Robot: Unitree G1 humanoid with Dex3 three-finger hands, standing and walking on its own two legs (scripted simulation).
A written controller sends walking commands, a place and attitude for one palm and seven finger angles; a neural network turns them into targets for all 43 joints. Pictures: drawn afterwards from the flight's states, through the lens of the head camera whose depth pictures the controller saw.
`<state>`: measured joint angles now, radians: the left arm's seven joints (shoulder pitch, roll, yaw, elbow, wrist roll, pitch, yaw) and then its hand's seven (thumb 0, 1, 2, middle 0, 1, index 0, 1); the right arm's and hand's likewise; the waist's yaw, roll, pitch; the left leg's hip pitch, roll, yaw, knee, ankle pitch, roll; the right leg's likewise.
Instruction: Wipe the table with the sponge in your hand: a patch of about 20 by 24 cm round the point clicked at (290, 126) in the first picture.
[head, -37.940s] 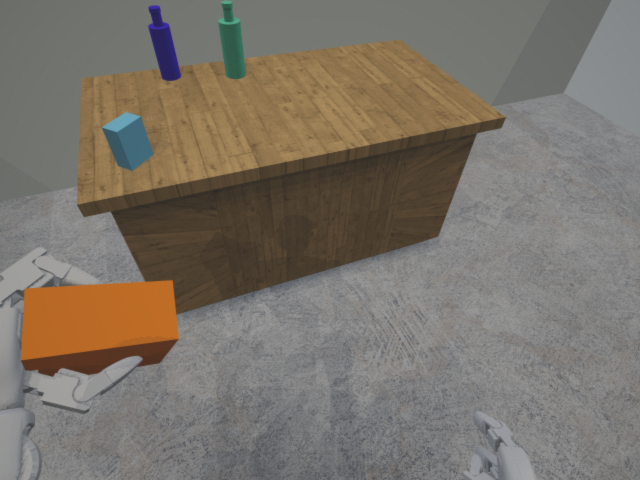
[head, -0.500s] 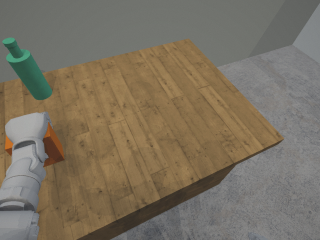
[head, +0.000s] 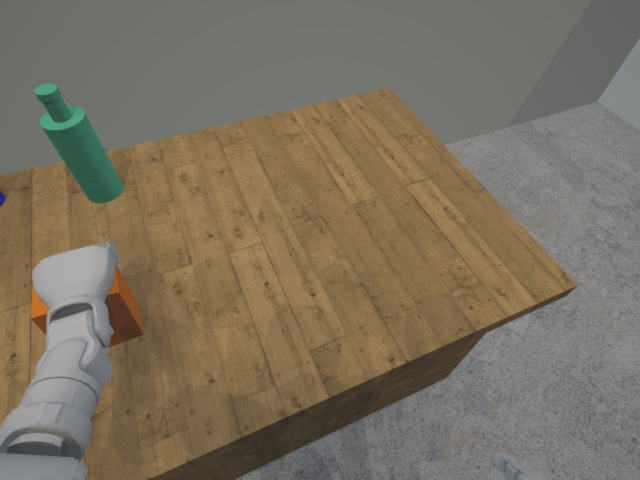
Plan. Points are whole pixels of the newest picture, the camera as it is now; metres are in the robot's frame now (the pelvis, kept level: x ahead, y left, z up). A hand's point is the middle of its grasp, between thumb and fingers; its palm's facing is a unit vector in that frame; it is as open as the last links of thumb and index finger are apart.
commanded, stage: wipe back along the first lane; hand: left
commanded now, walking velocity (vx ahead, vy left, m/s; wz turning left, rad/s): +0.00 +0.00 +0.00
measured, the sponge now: (97, 318) +0.33 +0.34 -0.05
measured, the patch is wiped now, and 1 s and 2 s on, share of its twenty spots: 1.00 1.00 1.00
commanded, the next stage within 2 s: lift the sponge slowly off the table in 1.42 s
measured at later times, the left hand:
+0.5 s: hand (90, 328) +0.30 +0.32 -0.01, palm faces -0.07 -0.04 -1.00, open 9.8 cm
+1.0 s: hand (93, 370) +0.25 +0.29 -0.01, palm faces -0.05 -0.05 -1.00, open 9.7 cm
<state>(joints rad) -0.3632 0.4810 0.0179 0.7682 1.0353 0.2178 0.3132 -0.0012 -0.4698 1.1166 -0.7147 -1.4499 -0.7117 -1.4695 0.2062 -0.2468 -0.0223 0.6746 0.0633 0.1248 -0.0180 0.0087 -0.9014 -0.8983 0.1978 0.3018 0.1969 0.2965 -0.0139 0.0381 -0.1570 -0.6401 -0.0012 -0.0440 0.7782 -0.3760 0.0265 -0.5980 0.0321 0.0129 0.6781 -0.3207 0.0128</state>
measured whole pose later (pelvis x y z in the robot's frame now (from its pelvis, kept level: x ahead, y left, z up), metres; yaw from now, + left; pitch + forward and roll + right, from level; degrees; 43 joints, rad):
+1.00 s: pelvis +0.01 +0.00 +0.01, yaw +0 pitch +8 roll -2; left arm 0.12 0.36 -0.06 0.26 1.01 0.33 0.33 0.02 -0.46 1.11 -0.70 -1.47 -0.70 -1.48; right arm 0.12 -0.23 -0.01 0.62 0.06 0.08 -0.01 0.01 -0.90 -0.90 0.20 0.30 0.20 0.30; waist 0.05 0.05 -0.15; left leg -0.48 -0.01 -0.04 0.73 -0.39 0.02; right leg -0.45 0.02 0.02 0.66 -0.35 0.01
